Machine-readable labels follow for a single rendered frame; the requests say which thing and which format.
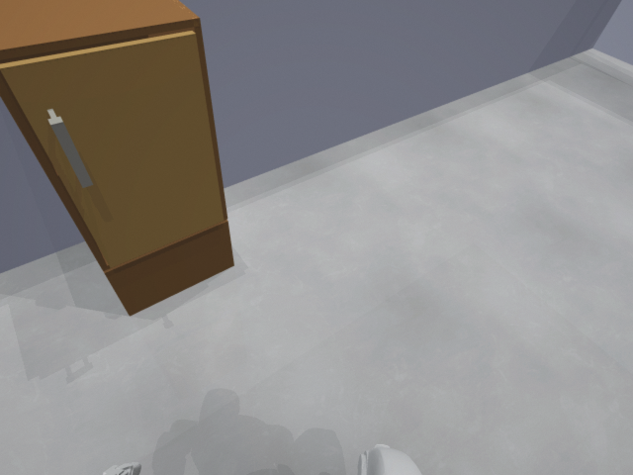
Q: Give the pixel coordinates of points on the handle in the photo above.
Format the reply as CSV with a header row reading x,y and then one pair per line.
x,y
69,149

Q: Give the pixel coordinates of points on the cupboard door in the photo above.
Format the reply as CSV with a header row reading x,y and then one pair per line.
x,y
137,115

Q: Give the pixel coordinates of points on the robot right thigh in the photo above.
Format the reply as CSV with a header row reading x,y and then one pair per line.
x,y
386,461

